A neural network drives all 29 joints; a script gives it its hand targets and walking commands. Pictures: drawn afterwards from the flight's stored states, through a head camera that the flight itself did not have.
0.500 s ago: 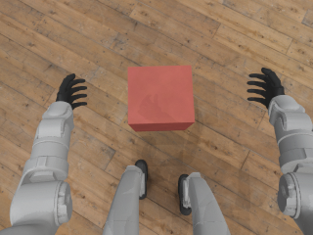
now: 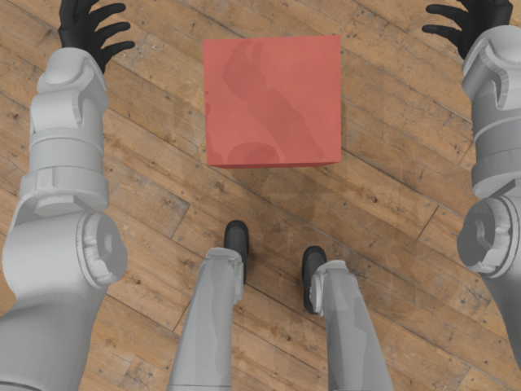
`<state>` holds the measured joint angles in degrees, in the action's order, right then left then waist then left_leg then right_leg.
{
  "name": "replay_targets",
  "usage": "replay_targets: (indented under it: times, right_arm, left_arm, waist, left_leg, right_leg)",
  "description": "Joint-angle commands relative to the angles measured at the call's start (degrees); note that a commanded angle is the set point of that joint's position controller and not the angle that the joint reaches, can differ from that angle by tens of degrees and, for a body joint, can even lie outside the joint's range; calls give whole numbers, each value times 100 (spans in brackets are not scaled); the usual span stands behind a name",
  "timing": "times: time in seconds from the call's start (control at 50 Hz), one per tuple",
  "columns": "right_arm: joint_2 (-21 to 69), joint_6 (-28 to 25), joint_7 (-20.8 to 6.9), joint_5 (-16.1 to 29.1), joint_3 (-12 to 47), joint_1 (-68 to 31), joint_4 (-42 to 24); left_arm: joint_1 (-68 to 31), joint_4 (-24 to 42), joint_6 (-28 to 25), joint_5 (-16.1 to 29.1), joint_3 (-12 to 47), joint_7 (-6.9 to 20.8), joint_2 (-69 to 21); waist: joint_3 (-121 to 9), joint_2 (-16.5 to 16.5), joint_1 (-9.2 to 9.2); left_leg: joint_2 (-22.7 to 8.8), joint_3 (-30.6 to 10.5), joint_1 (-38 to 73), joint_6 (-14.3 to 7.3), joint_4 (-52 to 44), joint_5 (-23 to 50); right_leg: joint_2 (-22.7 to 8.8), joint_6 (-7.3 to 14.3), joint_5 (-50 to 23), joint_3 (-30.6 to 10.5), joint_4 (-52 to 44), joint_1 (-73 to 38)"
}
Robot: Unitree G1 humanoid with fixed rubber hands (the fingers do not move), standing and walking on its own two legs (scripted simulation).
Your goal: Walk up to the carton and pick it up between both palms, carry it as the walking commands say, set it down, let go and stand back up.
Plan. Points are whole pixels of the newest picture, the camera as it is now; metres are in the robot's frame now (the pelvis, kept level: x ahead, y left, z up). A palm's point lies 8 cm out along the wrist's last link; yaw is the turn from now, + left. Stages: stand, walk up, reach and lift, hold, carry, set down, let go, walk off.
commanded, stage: reach and lift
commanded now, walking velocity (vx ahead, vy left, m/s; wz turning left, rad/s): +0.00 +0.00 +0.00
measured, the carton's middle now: (271, 115) +0.53 +0.03 -0.51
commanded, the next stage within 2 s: none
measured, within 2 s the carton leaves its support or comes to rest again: neither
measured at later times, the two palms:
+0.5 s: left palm (130, 73) +0.52 +0.26 -0.20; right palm (430, 64) +0.55 -0.20 -0.20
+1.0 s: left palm (166, 99) +0.52 +0.25 -0.35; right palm (388, 95) +0.55 -0.20 -0.35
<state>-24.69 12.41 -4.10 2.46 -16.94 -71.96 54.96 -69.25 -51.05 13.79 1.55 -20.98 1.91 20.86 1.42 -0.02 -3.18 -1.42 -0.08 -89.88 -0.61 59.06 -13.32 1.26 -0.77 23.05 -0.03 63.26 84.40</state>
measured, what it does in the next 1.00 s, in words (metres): lowers itself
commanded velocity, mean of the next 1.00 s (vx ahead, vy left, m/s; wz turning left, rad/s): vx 0.00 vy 0.00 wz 0.00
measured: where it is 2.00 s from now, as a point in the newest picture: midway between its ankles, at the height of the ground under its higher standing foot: (273, 278)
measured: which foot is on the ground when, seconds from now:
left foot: down 0.00-1.00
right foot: down 0.00-1.00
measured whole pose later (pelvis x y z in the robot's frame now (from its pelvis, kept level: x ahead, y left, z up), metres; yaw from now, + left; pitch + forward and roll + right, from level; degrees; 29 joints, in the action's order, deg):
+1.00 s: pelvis -0.04 +0.00 -0.22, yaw -3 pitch +46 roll -2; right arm -27.6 12.9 1.0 8.2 -8.6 -86.2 57.7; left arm -83.7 -58.5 10.9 5.5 -20.3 -0.9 25.1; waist 11.1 0.4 -4.6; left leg -1.2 -1.7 -128.9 0.3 108.1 -25.6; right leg 4.1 -2.1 36.4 -1.0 112.9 122.9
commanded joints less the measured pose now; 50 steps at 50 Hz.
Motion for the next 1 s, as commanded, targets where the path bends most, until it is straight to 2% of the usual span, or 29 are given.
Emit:
replay_targets:
  times: [0.0, 0.08, 0.14, 0.22, 0.34, 0.5, 0.62, 0.98]
  right_arm:
    - [-871, -95, 39, -94, -156, -1464, -551]
    - [-772, -136, 90, -218, -219, -1243, -756]
    - [-681, -155, 109, -226, -182, -1311, -991]
    - [-576, -109, 102, -219, -92, -1539, -943]
    - [-604, -43, 83, -249, -94, -1822, -474]
    - [-1001, 0, 197, 6, 47, -2147, -608]
    - [-1124, 122, 314, 313, 351, -2553, -756]
    - [-1110, -111, 555, 618, 812, -3052, -290]
  left_arm:
    - [-1387, 492, -162, -60, -232, 59, 832]
    - [-1137, 643, -274, -145, -401, 137, 860]
    - [-1118, 770, -351, -179, -475, 193, 882]
    - [-1287, 654, -374, -207, -494, 244, 869]
    - [-1611, 199, -303, -287, -508, 188, 793]
    - [-2025, 437, -234, -105, -350, -44, 989]
    - [-2407, 584, -153, 160, -128, -159, 1191]
    - [-2903, -243, -467, 433, 38, -310, 1416]
  waist:
    - [-6477, 59, 7]
    - [-6847, 115, 10]
    - [-6752, 168, -52]
    - [-6257, 307, -117]
    - [-5826, 289, -104]
    - [-6726, 45, -110]
    - [-6950, 24, -130]
    - [-5982, 267, -268]
  left_leg:
    - [258, -219, 5847, 11, 551, 3232]
    - [273, -165, 5548, 10, 636, 3467]
    - [278, -106, 5059, 12, 674, 3325]
    - [290, -16, 4158, 20, 801, 2633]
    - [286, -7, 3534, 82, 1458, 1844]
    - [283, -8, 3662, 184, 2624, 2054]
    - [266, 40, 3197, 179, 3362, 1678]
    - [103, 105, 1646, 85, 4927, 1241]
  right_leg:
    - [232, -156, -2074, 269, -685, -477]
    - [230, -176, -2603, 212, -576, -703]
    - [214, -193, -2691, 168, -472, -740]
    - [210, -226, -2261, 167, -185, -592]
    - [267, -216, -1203, 296, 535, 537]
    - [350, -164, -886, 453, 1594, 1455]
    - [340, -131, -527, 454, 2309, 1694]
    - [183, -207, -154, 385, 3932, 2225]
